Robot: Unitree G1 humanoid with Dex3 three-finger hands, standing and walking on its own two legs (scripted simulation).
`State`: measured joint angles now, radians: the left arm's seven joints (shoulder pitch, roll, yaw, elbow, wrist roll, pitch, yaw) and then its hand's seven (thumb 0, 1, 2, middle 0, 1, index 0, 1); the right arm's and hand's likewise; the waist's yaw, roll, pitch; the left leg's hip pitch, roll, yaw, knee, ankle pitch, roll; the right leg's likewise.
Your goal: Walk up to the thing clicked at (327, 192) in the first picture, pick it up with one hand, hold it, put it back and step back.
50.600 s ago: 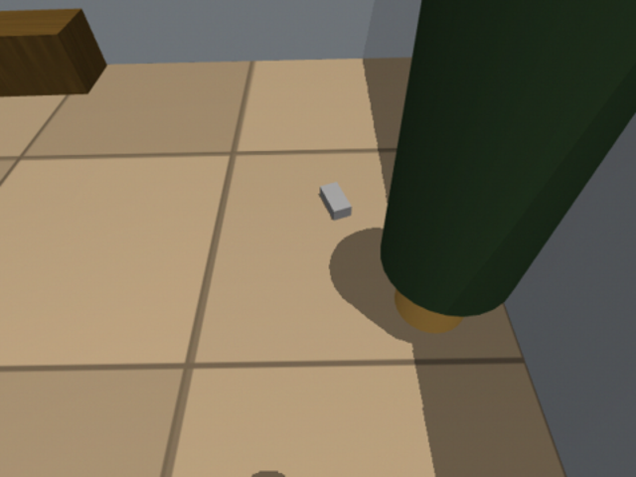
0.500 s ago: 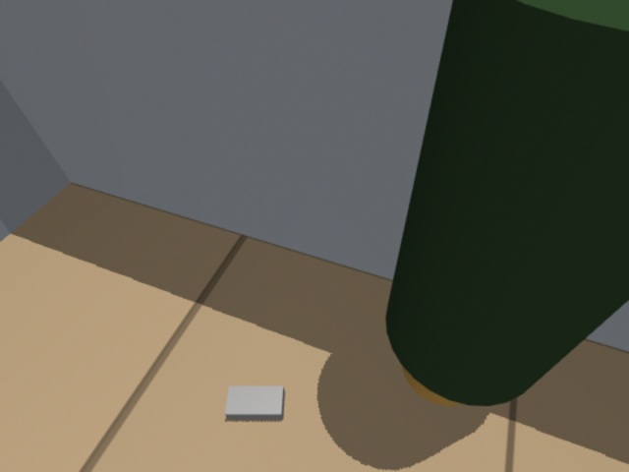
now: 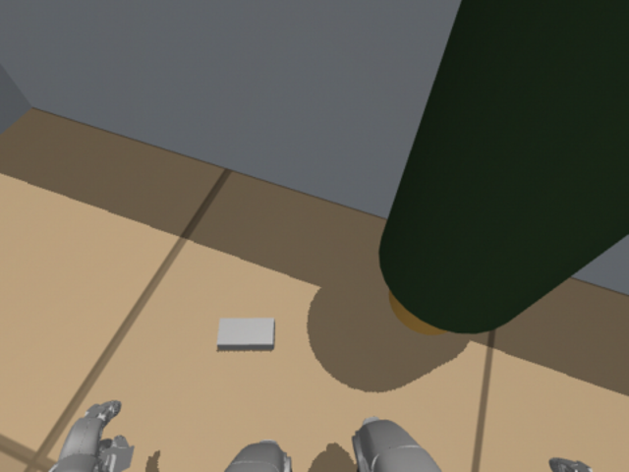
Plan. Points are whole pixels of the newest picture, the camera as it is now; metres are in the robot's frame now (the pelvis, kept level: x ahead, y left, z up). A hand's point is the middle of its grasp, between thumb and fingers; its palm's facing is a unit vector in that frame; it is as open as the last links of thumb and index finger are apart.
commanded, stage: step back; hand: left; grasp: from above
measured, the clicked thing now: (247, 333) +0.50 +0.20 -0.73
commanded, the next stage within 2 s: none
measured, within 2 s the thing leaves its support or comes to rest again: neither
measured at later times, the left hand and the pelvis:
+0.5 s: hand out of the picture +0.01 +0.24 -0.13, palm faces -0.05 -0.91 -0.41, open 7.4 cm; pelvis -0.11 -0.01 +0.01, yaw -3 degrees
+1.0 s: hand out of the picture -0.16 +0.25 -0.15, palm faces -0.09 -0.91 -0.41, open 7.4 cm; pelvis -0.27 -0.02 -0.01, yaw -6 degrees
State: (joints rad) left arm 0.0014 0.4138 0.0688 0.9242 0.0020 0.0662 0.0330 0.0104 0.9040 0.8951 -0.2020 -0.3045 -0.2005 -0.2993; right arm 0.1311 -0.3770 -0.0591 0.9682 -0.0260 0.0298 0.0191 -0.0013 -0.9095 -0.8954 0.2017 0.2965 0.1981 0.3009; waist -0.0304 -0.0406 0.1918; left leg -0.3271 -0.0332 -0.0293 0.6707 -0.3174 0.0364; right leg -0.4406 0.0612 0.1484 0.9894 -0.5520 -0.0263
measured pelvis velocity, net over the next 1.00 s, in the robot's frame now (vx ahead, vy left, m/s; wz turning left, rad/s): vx -0.27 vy -0.02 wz -0.11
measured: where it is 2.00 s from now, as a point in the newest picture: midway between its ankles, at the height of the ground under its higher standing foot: outside the picture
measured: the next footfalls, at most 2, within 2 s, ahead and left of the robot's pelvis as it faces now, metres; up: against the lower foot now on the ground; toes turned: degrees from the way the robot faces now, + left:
right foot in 0.28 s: -0.05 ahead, -0.13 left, +0.00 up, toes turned -1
left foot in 0.60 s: -0.10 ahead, +0.11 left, +0.00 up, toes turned -3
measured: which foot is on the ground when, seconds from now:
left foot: down 0.00-0.30, up 0.32-0.58, down 0.60-1.00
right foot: up 0.00-0.26, down 0.28-0.62, up 0.64-0.96, down 0.98-1.00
